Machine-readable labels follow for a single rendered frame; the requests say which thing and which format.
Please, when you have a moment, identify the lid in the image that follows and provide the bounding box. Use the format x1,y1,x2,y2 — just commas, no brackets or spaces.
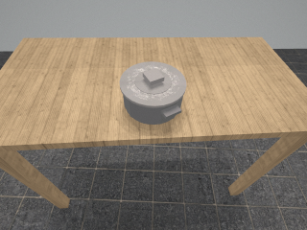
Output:
119,61,187,108

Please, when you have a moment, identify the table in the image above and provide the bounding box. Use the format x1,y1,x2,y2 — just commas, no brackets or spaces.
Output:
0,36,307,209

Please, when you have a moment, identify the knob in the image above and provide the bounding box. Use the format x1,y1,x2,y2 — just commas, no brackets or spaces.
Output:
142,68,165,86

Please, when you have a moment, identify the pot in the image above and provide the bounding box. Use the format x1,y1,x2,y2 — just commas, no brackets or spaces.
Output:
123,95,183,125

